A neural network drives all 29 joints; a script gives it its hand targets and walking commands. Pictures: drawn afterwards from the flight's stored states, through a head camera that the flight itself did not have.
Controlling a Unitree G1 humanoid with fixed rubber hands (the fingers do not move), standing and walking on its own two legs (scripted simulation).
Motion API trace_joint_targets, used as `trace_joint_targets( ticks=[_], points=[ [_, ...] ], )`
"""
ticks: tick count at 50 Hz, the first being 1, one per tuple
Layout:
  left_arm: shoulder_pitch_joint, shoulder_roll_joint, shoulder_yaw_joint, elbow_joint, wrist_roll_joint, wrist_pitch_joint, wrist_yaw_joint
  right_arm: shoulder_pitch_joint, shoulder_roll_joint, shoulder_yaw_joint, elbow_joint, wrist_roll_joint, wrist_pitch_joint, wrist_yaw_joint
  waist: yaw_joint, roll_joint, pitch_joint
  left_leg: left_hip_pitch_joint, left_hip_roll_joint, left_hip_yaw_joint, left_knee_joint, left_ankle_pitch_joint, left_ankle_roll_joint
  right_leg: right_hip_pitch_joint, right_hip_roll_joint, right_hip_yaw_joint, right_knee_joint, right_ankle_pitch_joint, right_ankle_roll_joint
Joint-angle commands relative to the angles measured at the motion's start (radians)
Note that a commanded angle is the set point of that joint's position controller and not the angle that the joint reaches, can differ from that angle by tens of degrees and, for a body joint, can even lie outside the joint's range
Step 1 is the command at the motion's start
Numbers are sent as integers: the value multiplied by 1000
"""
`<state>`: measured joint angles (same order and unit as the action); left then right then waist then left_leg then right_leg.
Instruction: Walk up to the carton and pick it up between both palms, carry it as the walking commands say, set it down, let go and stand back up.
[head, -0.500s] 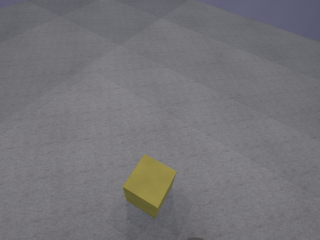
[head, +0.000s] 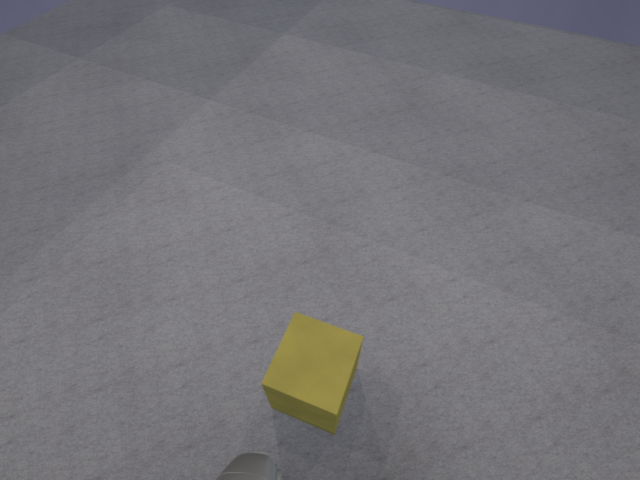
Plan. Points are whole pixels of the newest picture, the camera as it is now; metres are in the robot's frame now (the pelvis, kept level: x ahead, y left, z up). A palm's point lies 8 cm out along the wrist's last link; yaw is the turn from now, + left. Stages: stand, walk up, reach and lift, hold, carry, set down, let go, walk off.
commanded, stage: walk up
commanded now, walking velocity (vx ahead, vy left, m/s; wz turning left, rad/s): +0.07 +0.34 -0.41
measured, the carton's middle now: (315, 374) +0.43 +0.04 -0.65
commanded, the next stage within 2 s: stand in 1.28 s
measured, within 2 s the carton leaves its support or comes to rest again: neither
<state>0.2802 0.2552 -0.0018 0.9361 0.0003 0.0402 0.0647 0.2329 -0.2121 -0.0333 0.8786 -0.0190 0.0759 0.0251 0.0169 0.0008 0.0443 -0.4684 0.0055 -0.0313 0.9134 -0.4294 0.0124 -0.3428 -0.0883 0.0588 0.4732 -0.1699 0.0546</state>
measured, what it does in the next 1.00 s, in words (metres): steps to the left: left foot, then right foot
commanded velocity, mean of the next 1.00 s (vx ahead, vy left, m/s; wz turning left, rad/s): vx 0.03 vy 0.14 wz -0.14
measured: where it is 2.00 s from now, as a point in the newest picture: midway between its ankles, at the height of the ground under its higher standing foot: outside the picture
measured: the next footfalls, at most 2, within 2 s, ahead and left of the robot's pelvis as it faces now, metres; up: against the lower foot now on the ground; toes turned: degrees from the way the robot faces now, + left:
left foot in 0.10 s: +0.07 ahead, +0.23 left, +0.00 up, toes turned -12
right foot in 0.38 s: +0.03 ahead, -0.06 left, +0.00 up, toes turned -10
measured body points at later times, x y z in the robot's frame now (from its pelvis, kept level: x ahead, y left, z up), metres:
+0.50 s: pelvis +0.02 +0.11 +0.00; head +0.06 +0.10 +0.44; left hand +0.11 +0.36 -0.15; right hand +0.03 -0.14 -0.15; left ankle +0.01 +0.21 -0.71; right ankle +0.00 -0.05 -0.74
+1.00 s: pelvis +0.02 +0.13 +0.00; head +0.05 +0.12 +0.45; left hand +0.14 +0.35 -0.15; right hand +0.01 -0.13 -0.14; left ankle +0.04 +0.23 -0.74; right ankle +0.01 -0.02 -0.74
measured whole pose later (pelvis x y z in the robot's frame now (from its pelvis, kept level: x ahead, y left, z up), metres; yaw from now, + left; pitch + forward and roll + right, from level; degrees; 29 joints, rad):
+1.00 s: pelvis +0.02 +0.13 +0.00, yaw -14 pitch +0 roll +0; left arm 0.24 0.21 0.00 0.93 0.00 0.04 0.01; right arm 0.28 -0.21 -0.02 0.88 -0.03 0.02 -0.02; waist -0.01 0.00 0.05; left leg -0.23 0.03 0.13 0.51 -0.29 0.03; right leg -0.26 -0.04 0.03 0.46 -0.19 0.05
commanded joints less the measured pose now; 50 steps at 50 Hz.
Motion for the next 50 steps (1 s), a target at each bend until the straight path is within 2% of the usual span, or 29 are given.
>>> trace_joint_targets(
  ticks=[1, 3, 4, 5, 6, 7, 9, 10, 11, 16, 18, 19, 20, 21, 22, 24, 25, 27, 28, 29, 30, 31, 34, 36, 41, 44, 48, 49, 50],
  points=[
    [15, 257, 146, -48, 38, -4, 12, 38, -88, 11, -122, -1, 10, 35, -19, -288, -22, 189, 28, 34, -178, -12, -43, -89, -211, 251, -234, -198, -132],
    [-132, 227, 131, -93, 30, 7, 7, 184, -95, 3, -73, -4, -1, 22, -129, -250, 19, 477, 20, 43, -414, 113, -33, -336, -134, 215, -201, -403, -92],
    [-97, 197, 112, -87, 38, 1, 3, 222, -119, -5, -34, -21, -15, 19, -126, -97, -44, 515, 12, 47, -498, 130, 8, -299, -78, 142, -90, -398, -80],
    [-47, 104, 81, -78, 38, 5, 6, 215, -203, -14, -30, -37, -19, 3, -125, 209, 2, 434, 199, -173, -714, -56, 35, -336, 71, -14, 208, -406, -32],
    [-62, 78, 70, -102, 47, 8, 7, 126, -255, -18, -57, -48, -19, 2, -84, 275, 44, 259, 333, -312, -775, -156, 111, -344, 114, -97, 432, -431, -17],
    [-118, 115, 88, -136, 45, 10, 11, 86, -248, -16, -72, -58, -22, 5, -78, 279, 44, 164, 311, -315, -785, -71, 160, -291, 96, -97, 545, -413, -26],
    [-22, 120, 95, -90, 32, 0, -13, -11, -161, 6, -77, -44, -38, -11, -34, 143, -26, 211, 249, -112, -669, 203, 184, -215, 94, -60, 695, -300, -18],
    [-12, 110, 91, -60, 30, 2, -8, -26, -150, 1, -84, -46, -36, -14, -25, 162, 1, 171, 209, -54, -656, 255, 159, -145, 76, -76, 658, -288, -10],
    [-28, 97, 83, -75, 27, 3, -10, -29, -141, 4, -83, -45, -40, -16, -26, 122, 16, 194, 193, -84, -636, 367, 168, -135, 81, -87, 569, -309, -12],
    [-18, 38, 55, -91, 18, -13, 0, 134, -165, -28, 11, -36, -40, -26, -55, 243, -98, 421, 158, -13, -468, 814, 111, -18, 95, -171, 133, -258, -14],
    [93, 81, 50, -45, 19, -32, 16, 81, -172, -45, -22, -31, -40, -21, 35, 120, -130, 263, 131, 14, -366, 706, 76, 256, 30, -135, -94, -3, -39],
    [200, 126, 65, -4, 21, -36, 17, 36, -129, -34, -47, -20, -45, -20, 81, 35, -158, 120, 80, 47, -267, 474, 41, 398, -97, 19, -97, 157, -59],
    [214, 240, 104, -21, 32, -28, 21, 35, -71, -21, -90, -9, -38, -12, 113, -338, -143, -135, -34, 98, -72, 14, -34, 437, -379, 364, -98, 507, -187],
    [173, 234, 96, -24, 24, -16, 12, 19, -106, -36, -75, -6, -24, -11, 84, -287, -121, -114, 14, 20, 89, -144, -53, 332, -412, 410, -108, 523, -284],
    [106, 220, 95, -37, 25, -20, 11, 35, -118, -37, -75, -6, -30, -13, 54, -194, -114, -36, 46, -6, 127, -106, -55, 242, -380, 351, -127, 348, -286],
    [5, 170, 91, -33, 32, -18, 12, 27, -76, -16, -92, 4, -36, -13, -6, -136, -27, 29, 46, 10, -95, -77, -42, 121, -268, 244, -149, 179, -192],
    [-99, 146, 91, -52, 27, -12, -9, 59, -55, 0, -67, 12, -44, -12, -41, -299, -24, 184, 26, 52, -286, -19, -30, 33, -141, 110, -124, 136, -139],
    [-52, 94, 69, -50, 22, -6, -32, 137, -87, 4, -12, 8, -70, -35, -82, -193, -90, 459, 22, 116, -542, 241, -32, -44, -29, 30, -27, 52, -90],
    [-3, 47, 50, -64, 28, -18, -41, 196, -165, -11, 23, 7, -79, -43, -77, 9, -136, 517, 136, -11, -576, 293, -9, -85, 35, -30, 76, -53, -73],
    [-4, 8, 52, -80, 20, 1, -29, 272, -256, -31, 14, 7, -91, -55, -84, 297, -65, 420, 417, -380, -681, 514, -26, -219, 121, -67, 283, -419, -23],
    [-43, 67, 68, -76, 8, 12, -28, 202, -258, -32, -2, -11, -90, -54, -60, 200, -34, 312, 465, -384, -691, 470, 109, -178, 72, 11, 411, -424, -24],
    [-78, 67, 76, -86, 12, 18, -35, 142, -207, -13, 8, -11, -83, -52, -46, 153, -5, 246, 372, -261, -671, 433, 123, -146, 58, 27, 471, -375, -30],
    [-24, 67, 77, -36, 14, 18, -51, 53, -143, -4, -33, -3, -92, -68, -14, 67, -31, 304, 276, -111, -609, 566, 105, -128, 77, -19, 594, -232, -7],
    [-65, 67, 74, -49, 20, 30, -58, 10, -159, -19, -39, -8, -85, -66, -29, 138, -2, 272, 272, -71, -614, 482, 140, -127, 59, -55, 557, -261, 8],
    [-79, 35, 66, -64, 12, 16, -58, 209, -170, -35, 36, -4, -95, -75, -74, 140, -50, 454, 327, -117, -541, 674, 146, -177, 67, -58, 380, -294, 9],
    [-97, -7, 38, -75, 5, -2, -51, 144, -125, -27, 28, -12, -81, -65, -58, 182, -69, 368, 251, -70, -541, 803, 125, -25, 89, -102, 174, -273, -11],
    [27, 3, 30, 0, 16, -35, -41, 70, -115, -41, -3, 6, -72, -50, 17, 71, -123, 279, 181, -21, -523, 403, 78, 238, 36, -104, -138, 56, -34],
    [10, 66, 43, 6, 16, -43, -39, 53, -97, -37, -23, 4, -70, -46, 20, -78, -100, 246, 122, 44, -489, 280, 44, 235, -25, -24, -145, 84, -49],
    [36, 127, 50, -6, 33, -50, -33, 71, -74, -44, -22, 3, -54, -43, 12, -111, -79, 138, 22, 105, -352, 79, -2, 229, -191, 220, -214, 55, -106]
  ],
)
